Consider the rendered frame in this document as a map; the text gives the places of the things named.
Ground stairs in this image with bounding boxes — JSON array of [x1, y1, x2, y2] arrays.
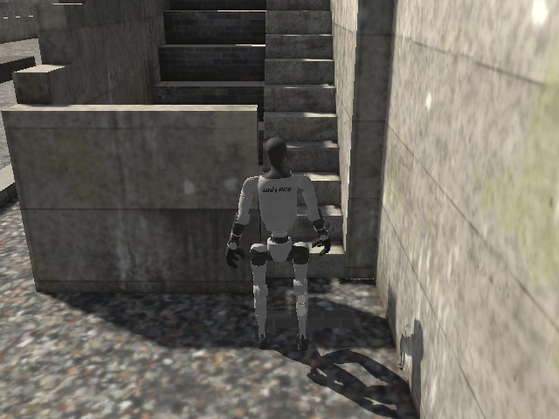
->
[[261, 0, 345, 278]]

